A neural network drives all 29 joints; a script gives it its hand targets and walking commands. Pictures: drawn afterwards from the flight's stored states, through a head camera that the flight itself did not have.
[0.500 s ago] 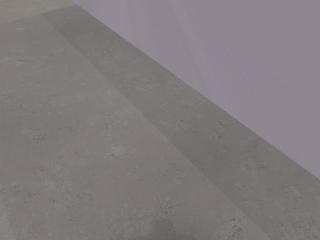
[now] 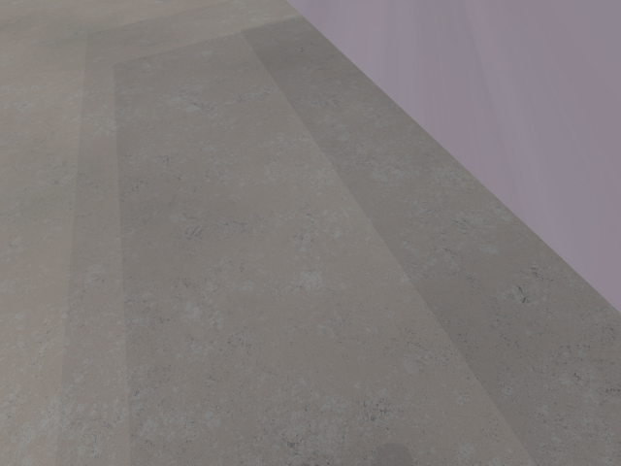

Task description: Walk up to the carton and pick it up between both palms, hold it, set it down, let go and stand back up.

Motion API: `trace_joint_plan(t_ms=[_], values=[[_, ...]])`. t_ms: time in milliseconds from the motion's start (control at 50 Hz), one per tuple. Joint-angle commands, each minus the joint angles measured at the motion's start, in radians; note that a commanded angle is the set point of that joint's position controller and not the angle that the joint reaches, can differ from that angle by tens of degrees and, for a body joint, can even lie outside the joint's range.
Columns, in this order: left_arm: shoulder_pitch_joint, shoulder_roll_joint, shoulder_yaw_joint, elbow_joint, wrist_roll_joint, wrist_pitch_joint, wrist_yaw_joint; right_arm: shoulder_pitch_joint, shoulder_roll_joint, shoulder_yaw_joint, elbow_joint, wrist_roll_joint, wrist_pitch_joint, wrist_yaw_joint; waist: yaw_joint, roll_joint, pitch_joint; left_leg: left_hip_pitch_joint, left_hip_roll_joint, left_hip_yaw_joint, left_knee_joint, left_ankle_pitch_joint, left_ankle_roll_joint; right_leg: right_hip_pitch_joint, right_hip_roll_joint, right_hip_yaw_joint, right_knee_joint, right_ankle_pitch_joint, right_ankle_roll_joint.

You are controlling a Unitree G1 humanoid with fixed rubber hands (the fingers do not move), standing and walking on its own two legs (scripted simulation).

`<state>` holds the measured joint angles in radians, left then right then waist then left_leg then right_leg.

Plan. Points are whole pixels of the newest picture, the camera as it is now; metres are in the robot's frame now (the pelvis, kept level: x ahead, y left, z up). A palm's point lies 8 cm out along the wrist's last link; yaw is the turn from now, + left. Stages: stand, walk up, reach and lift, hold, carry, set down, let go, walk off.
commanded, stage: walk up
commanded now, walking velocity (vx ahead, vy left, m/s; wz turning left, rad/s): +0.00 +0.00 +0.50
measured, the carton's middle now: out of the picture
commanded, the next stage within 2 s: none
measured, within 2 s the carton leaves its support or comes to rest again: neither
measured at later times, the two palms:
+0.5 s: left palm out of the picture -0.03 +0.34 -0.15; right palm out of the picture +0.09 -0.15 -0.11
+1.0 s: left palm out of the picture -0.04 +0.26 -0.11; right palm out of the picture +0.11 -0.23 -0.15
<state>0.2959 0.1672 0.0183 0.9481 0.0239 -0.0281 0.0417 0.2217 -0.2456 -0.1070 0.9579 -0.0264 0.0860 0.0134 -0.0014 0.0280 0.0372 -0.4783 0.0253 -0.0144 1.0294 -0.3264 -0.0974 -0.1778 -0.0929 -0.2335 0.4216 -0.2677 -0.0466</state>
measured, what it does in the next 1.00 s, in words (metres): steps on the spot, turning left: left foot, then right foot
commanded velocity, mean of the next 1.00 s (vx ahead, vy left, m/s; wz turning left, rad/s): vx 0.01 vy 0.00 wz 0.50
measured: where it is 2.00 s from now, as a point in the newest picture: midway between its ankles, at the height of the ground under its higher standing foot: outside the picture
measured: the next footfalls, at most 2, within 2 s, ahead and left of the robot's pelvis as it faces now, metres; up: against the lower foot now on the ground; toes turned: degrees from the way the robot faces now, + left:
left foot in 0.22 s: +0.01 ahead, +0.14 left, +0.00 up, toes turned +14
right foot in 0.92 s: +0.05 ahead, -0.08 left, +0.00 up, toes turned +24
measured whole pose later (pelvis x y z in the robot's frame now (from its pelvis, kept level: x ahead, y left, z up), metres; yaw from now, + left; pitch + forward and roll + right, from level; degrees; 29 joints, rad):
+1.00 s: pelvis -0.02 -0.01 -0.01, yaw +28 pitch +1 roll +2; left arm 0.14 0.20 0.04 0.90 0.01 0.02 0.04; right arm 0.28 -0.23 -0.09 0.95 -0.03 0.04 -0.02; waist -0.05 0.05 0.04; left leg -0.44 -0.09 -0.10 0.79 -0.44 -0.02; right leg -0.22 -0.02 -0.07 0.47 -0.28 -0.04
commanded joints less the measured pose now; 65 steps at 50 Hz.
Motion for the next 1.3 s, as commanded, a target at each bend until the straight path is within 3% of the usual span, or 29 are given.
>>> trace_joint_plan(t_ms=[0,80,140,160,180,200,220,240,260,280,340,420,560,700,800,840,860,880,900,920,940,960,980,1000,1020,1040,1100,1200,1280], values=[[0.108,0.188,0.049,-0.021,0.008,-0.016,0.005,-0.094,-0.004,0.014,-0.100,0.002,-0.017,0.006,0.038,-0.193,-0.053,-0.078,0.016,0.055,-0.144,-0.079,0.015,0.191,-0.259,0.175,-0.054,0.570,-0.097],[0.095,0.215,0.060,-0.020,0.019,-0.006,-0.004,-0.119,0.003,0.026,-0.122,0.010,-0.024,0.015,0.037,-0.210,-0.058,0.053,0.008,0.115,-0.279,-0.125,0.057,0.104,-0.280,0.134,-0.017,0.543,-0.114],[0.065,0.233,0.070,-0.018,0.009,0.007,-0.008,-0.059,-0.003,0.027,-0.115,0.010,-0.039,0.013,-0.001,-0.176,-0.078,0.187,0.007,0.129,-0.473,-0.021,0.088,0.057,-0.294,0.115,0.053,0.456,-0.070],[0.058,0.228,0.072,-0.013,0.003,0.016,-0.010,-0.007,-0.012,0.025,-0.096,0.004,-0.053,0.007,-0.034,-0.112,-0.095,0.297,0.010,0.118,-0.616,0.129,0.094,0.003,-0.273,0.073,0.135,0.382,-0.021],[0.092,0.196,0.066,-0.006,-0.003,0.024,-0.016,0.045,-0.066,0.010,-0.077,-0.007,-0.072,-0.004,-0.056,0.039,-0.143,0.468,0.083,0.018,-0.715,0.232,0.105,-0.118,-0.209,0.010,0.302,0.205,0.036],[0.110,0.097,0.040,-0.043,0.005,0.034,-0.024,0.055,-0.167,-0.004,-0.094,-0.011,-0.088,-0.017,-0.031,0.300,-0.143,0.621,0.353,-0.303,-0.715,0.515,0.154,-0.401,-0.103,-0.015,0.539,-0.363,0.104],[0.029,0.114,0.041,-0.074,0.003,0.044,0.003,0.122,-0.227,-0.026,-0.067,0.017,-0.083,-0.029,-0.088,0.291,-0.098,0.487,0.437,-0.344,-0.689,0.602,0.296,-0.421,-0.054,0.090,0.597,-0.379,0.109],[-0.037,0.168,0.051,-0.094,0.001,0.060,0.002,0.142,-0.210,-0.027,-0.053,0.021,-0.074,-0.030,-0.100,0.217,-0.055,0.392,0.412,-0.349,-0.731,0.516,0.332,-0.413,-0.062,0.135,0.648,-0.367,0.119],[-0.062,0.181,0.063,-0.077,0.002,0.071,-0.011,0.089,-0.144,0.000,-0.056,0.019,-0.071,-0.034,-0.058,0.102,0.035,0.339,0.335,-0.255,-0.742,0.492,0.283,-0.425,-0.072,0.155,0.673,-0.285,0.121],[-0.025,0.139,0.056,-0.049,-0.003,0.073,-0.024,0.008,-0.125,0.013,-0.082,0.010,-0.069,-0.038,-0.014,0.067,0.048,0.345,0.271,-0.176,-0.730,0.518,0.232,-0.434,-0.064,0.164,0.668,-0.204,0.119],[-0.002,0.134,0.057,-0.042,0.014,0.077,-0.027,-0.022,-0.136,0.011,-0.100,0.018,-0.080,-0.033,0.004,0.095,-0.016,0.328,0.198,-0.144,-0.733,0.529,0.193,-0.381,-0.029,0.176,0.704,-0.057,0.117],[-0.029,0.154,0.071,-0.060,-0.004,0.085,-0.027,0.017,-0.144,0.012,-0.091,0.022,-0.101,-0.028,0.008,0.097,-0.068,0.364,0.173,-0.161,-0.732,0.521,0.150,-0.403,-0.019,0.210,0.713,0.012,0.126],[-0.134,0.148,0.076,-0.092,-0.007,0.086,-0.020,0.103,-0.128,0.015,-0.076,0.015,-0.107,-0.030,-0.017,0.111,-0.063,0.398,0.178,-0.292,-0.745,0.408,0.205,-0.431,0.003,0.250,0.611,-0.014,0.148],[-0.206,0.135,0.069,-0.110,-0.020,0.067,-0.005,0.152,-0.146,0.004,-0.067,-0.002,-0.095,-0.030,-0.038,0.113,-0.061,0.378,0.189,-0.393,-0.728,0.333,0.294,-0.345,0.054,0.258,0.428,-0.154,0.126],[-0.182,0.125,0.060,-0.107,-0.036,0.050,0.000,0.103,-0.156,-0.008,-0.073,-0.005,-0.080,-0.027,-0.027,0.124,-0.079,0.282,0.165,-0.421,-0.691,0.422,0.275,-0.168,0.098,0.249,0.266,-0.156,0.105],[-0.114,0.122,0.058,-0.090,-0.041,0.039,0.004,0.060,-0.157,-0.013,-0.077,0.003,-0.073,-0.026,0.011,0.114,-0.091,0.240,0.131,-0.421,-0.653,0.435,0.230,-0.043,0.105,0.241,0.085,-0.068,0.100],[-0.056,0.127,0.060,-0.071,-0.039,0.032,0.008,0.033,-0.152,-0.015,-0.082,0.014,-0.069,-0.027,0.044,0.086,-0.098,0.197,0.089,-0.390,-0.610,0.377,0.186,0.061,0.089,0.223,-0.068,0.054,0.105],[-0.020,0.184,0.075,-0.058,-0.028,0.024,0.014,0.043,-0.117,-0.009,-0.085,0.026,-0.069,-0.031,0.039,0.007,-0.118,0.084,0.026,-0.327,-0.530,0.212,0.130,0.200,-0.014,0.280,-0.141,0.094,0.097],[-0.022,0.270,0.090,-0.070,-0.010,0.022,0.017,0.088,-0.030,0.006,-0.094,0.032,-0.066,-0.037,0.015,-0.233,-0.116,-0.102,-0.096,-0.159,-0.302,-0.119,0.081,0.300,-0.275,0.517,-0.198,0.045,0.047],[-0.099,0.294,0.086,-0.103,-0.013,0.028,0.020,0.140,-0.054,-0.004,-0.075,0.002,-0.068,-0.048,-0.022,-0.214,-0.078,-0.148,-0.106,-0.098,-0.154,-0.249,0.064,0.177,-0.382,0.575,-0.178,0.145,-0.025],[-0.087,0.285,0.086,-0.104,-0.003,0.034,0.015,0.079,-0.094,-0.009,-0.095,-0.013,-0.061,-0.042,0.006,-0.239,-0.060,-0.094,-0.047,-0.079,-0.049,-0.258,0.071,0.004,-0.415,0.595,-0.224,0.015,-0.092],[-0.103,0.212,0.065,-0.105,-0.002,0.030,0.007,0.024,-0.105,-0.014,-0.093,-0.022,-0.056,-0.029,0.007,-0.158,0.039,-0.057,-0.035,-0.117,-0.013,-0.169,0.078,-0.109,-0.314,0.542,-0.266,-0.031,-0.060],[-0.141,0.163,0.045,-0.114,-0.013,0.023,0.008,0.051,-0.088,-0.020,-0.066,-0.019,-0.052,-0.013,-0.026,-0.104,0.081,-0.063,-0.038,-0.119,0.013,-0.096,0.076,-0.099,-0.218,0.417,-0.236,0.028,0.007],[-0.046,0.208,0.072,-0.067,-0.020,0.023,0.010,-0.019,-0.072,-0.015,-0.102,-0.026,-0.044,0.046,0.001,-0.181,-0.001,-0.259,-0.030,-0.135,0.141,0.056,0.085,0.068,-0.236,0.478,-0.247,-0.404,0.128],[-0.067,0.251,0.078,-0.067,-0.021,0.022,0.011,-0.046,-0.053,-0.006,-0.123,-0.016,-0.036,0.066,-0.001,-0.241,0.045,-0.338,-0.050,-0.158,0.174,0.105,0.075,0.060,-0.255,0.476,-0.283,-0.421,0.182],[-0.066,0.244,0.078,-0.069,-0.021,0.013,0.001,-0.017,-0.044,-0.003,-0.105,-0.010,-0.041,0.076,-0.013,-0.222,0.035,-0.361,-0.050,-0.175,0.191,0.150,0.076,0.098,-0.244,0.457,-0.268,-0.381,0.197],[0.050,0.160,0.057,-0.020,-0.005,-0.028,-0.022,0.005,-0.015,0.004,-0.071,-0.004,-0.071,0.067,0.009,-0.170,-0.008,-0.314,-0.043,-0.109,0.237,0.227,0.068,0.130,-0.183,0.314,-0.229,-0.179,0.183],[0.162,0.153,0.052,0.031,0.005,-0.072,-0.040,-0.044,-0.025,0.005,-0.057,-0.008,-0.074,0.064,0.031,-0.177,0.055,-0.315,-0.006,-0.081,0.215,0.294,0.051,0.110,-0.209,0.281,-0.289,-0.198,0.137],[0.217,0.123,0.042,0.052,0.008,-0.097,-0.041,-0.116,-0.030,0.008,-0.051,-0.010,-0.074,0.066,0.052,-0.195,0.102,-0.344,0.023,-0.054,0.127,0.310,0.049,0.168,-0.231,0.216,-0.304,-0.095,0.103]])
